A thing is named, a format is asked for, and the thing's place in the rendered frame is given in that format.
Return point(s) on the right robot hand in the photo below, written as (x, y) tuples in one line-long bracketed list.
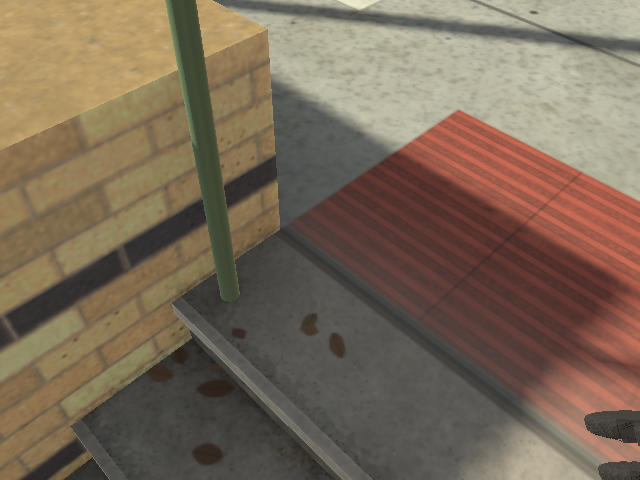
[(622, 424)]

